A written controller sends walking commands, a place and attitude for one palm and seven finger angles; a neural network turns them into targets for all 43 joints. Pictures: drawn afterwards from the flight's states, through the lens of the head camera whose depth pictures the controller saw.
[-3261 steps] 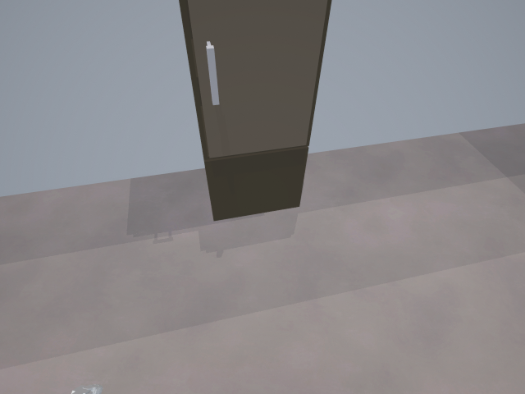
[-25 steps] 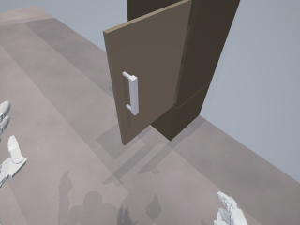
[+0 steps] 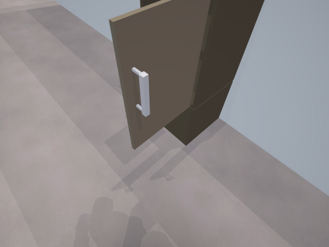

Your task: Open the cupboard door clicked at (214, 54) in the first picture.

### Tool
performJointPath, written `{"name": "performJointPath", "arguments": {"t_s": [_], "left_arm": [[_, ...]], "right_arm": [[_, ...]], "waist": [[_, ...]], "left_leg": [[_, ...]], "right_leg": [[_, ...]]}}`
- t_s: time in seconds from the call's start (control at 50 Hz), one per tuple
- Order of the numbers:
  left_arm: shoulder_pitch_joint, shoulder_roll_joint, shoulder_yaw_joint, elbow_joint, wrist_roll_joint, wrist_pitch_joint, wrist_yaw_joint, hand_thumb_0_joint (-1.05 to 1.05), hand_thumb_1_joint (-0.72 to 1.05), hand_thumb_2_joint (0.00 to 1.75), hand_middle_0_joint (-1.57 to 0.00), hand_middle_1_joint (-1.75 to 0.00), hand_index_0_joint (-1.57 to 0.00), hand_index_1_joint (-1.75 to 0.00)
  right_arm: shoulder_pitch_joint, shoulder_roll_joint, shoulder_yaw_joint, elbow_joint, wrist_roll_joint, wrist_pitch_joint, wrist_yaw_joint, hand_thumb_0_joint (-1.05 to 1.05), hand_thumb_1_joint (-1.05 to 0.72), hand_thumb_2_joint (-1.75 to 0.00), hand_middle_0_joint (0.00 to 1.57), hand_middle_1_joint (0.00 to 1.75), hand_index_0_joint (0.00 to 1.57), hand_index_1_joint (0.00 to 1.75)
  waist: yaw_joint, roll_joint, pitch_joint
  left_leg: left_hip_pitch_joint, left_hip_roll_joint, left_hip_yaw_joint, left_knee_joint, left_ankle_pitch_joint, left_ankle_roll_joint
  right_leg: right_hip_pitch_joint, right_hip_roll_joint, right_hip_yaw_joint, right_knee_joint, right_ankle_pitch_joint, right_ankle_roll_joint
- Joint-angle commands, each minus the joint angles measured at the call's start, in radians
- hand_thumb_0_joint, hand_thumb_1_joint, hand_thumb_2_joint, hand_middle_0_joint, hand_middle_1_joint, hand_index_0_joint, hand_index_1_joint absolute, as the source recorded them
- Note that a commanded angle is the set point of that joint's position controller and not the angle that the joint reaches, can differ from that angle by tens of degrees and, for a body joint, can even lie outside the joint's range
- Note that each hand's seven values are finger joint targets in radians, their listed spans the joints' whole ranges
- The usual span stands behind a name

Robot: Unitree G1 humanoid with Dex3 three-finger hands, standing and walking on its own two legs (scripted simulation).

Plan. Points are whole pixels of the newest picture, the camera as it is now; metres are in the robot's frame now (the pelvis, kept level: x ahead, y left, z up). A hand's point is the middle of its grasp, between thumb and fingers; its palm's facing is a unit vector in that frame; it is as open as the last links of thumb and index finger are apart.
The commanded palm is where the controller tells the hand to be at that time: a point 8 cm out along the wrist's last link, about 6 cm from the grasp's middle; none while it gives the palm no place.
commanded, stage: let the arm hang, fingers relaxed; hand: left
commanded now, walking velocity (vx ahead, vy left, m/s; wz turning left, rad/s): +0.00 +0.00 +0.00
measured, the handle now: (140, 93) +0.57 +0.11 +0.01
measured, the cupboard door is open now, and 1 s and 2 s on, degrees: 92 92 92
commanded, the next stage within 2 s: look to check the result in 0.66 s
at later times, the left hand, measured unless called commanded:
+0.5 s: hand out of the picture +0.10 +0.21 -0.15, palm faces +0.00 -0.96 -0.29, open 7.4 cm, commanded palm none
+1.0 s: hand out of the picture +0.10 +0.22 -0.15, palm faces -0.01 -0.95 -0.32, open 7.4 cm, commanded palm none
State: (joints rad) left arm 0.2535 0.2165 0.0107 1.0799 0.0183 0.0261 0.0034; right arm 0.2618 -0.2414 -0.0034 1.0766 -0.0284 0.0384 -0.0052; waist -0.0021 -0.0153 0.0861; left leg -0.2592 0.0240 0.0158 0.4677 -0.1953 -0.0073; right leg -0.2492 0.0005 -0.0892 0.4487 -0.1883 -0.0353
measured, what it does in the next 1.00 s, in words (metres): stands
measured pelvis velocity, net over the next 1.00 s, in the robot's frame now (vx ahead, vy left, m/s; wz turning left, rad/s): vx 0.04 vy -0.01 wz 0.00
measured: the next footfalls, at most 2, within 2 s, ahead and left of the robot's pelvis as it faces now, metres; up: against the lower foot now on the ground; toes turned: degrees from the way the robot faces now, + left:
none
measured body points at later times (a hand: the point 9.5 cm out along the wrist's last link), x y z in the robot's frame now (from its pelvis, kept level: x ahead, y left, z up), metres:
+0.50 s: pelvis +0.02 +0.00 +0.01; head +0.03 -0.02 +0.45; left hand +0.10 +0.26 -0.13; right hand +0.06 -0.25 -0.16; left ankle +0.03 +0.12 -0.74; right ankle +0.04 -0.10 -0.74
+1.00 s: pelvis +0.04 -0.01 +0.01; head +0.07 -0.02 +0.46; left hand +0.10 +0.27 -0.13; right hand +0.09 -0.29 -0.15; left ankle +0.03 +0.12 -0.74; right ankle +0.04 -0.10 -0.74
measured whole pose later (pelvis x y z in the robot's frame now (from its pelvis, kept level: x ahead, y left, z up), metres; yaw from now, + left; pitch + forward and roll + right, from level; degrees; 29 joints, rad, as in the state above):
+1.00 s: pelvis +0.04 -0.01 +0.01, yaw +0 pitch -1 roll +0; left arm 0.13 0.28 0.02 1.15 0.01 -0.01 0.01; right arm 0.14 -0.29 0.00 1.13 -0.02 0.01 -0.01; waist 0.00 0.02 0.07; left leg -0.12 0.03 0.02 0.32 -0.19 -0.03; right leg -0.12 0.02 -0.09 0.33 -0.20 -0.04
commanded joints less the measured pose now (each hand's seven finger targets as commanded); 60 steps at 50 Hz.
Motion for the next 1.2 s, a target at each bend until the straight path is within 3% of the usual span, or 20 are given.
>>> {"name": "performJointPath", "arguments": {"t_s": [0.0,0.2,0.36,0.44,0.64,0.9,1.18], "left_arm": [[-0.047,0.174,0.037,-0.024,-0.007,-0.042,0.014,0.0,0.9,0.9,-0.2,-0.3,-0.2,-0.3],[-0.062,0.185,0.043,0.018,-0.008,-0.042,0.019,0.0,0.9,0.9,-0.2,-0.3,-0.2,-0.3],[-0.096,0.193,0.042,0.013,-0.007,-0.051,0.022,0.0,0.9,0.9,-0.2,-0.3,-0.2,-0.3],[-0.127,0.202,0.042,0.007,-0.006,-0.051,0.02,0.0,0.9,0.9,-0.2,-0.3,-0.2,-0.3],[-0.155,0.221,0.043,-0.002,-0.007,-0.062,0.019,0.0,0.9,0.9,-0.2,-0.3,-0.2,-0.3],[-0.141,0.238,0.039,0.015,-0.011,-0.065,0.021,0.0,0.9,0.9,-0.2,-0.3,-0.2,-0.3],[-0.129,0.23,0.036,0.022,-0.011,-0.064,0.025,0.0,0.9,0.9,-0.2,-0.3,-0.2,-0.3]], "right_arm": [[0.018,-0.12,-0.033,-0.03,0.003,-0.03,-0.014,0.0,-0.9,-0.9,0.2,0.3,0.2,0.3],[0.033,-0.117,-0.037,0.007,0.004,-0.038,-0.017,0.0,-0.9,-0.9,0.2,0.3,0.2,0.3],[-0.031,-0.134,-0.033,0.01,0.006,-0.046,-0.016,0.0,-0.9,-0.9,0.2,0.3,0.2,0.3],[-0.059,-0.141,-0.03,0.014,0.003,-0.048,-0.014,0.0,-0.9,-0.9,0.2,0.3,0.2,0.3],[-0.11,-0.178,-0.03,0.004,0.003,-0.054,-0.015,0.0,-0.9,-0.9,0.2,0.3,0.2,0.3],[-0.114,-0.192,-0.027,0.008,0.007,-0.048,-0.019,0.0,-0.9,-0.9,0.2,0.3,0.2,0.3],[-0.107,-0.185,-0.026,0.015,0.008,-0.047,-0.021,0.0,-0.9,-0.9,0.2,0.3,0.2,0.3]], "waist": [[-0.013,0.052,-0.062],[-0.005,-0.008,-0.044],[0.002,0.012,-0.059],[-0.001,0.031,-0.045],[-0.003,0.035,-0.096],[-0.007,0.023,-0.114],[-0.008,0.013,-0.108]], "left_leg": [[0.025,0.058,-0.072,-0.101,-0.088,0.037],[0.021,0.07,-0.079,-0.136,-0.039,0.044],[0.056,0.083,-0.083,-0.156,0.063,0.037],[0.054,0.084,-0.085,-0.18,0.053,0.03],[0.118,0.09,-0.078,-0.182,0.138,0.024],[0.163,0.093,-0.068,-0.174,0.176,0.021],[0.177,0.097,-0.059,-0.182,0.186,0.019]], "right_leg": [[0.003,-0.122,0.167,-0.176,-0.194,-0.039],[0.039,-0.117,0.146,-0.157,-0.14,-0.034],[0.079,-0.12,0.131,-0.141,-0.004,-0.025],[0.087,-0.122,0.136,-0.153,-0.01,-0.02],[0.131,-0.129,0.134,-0.16,0.116,-0.018],[0.161,-0.135,0.134,-0.174,0.215,-0.018],[0.168,-0.131,0.132,-0.176,0.242,-0.016]]}}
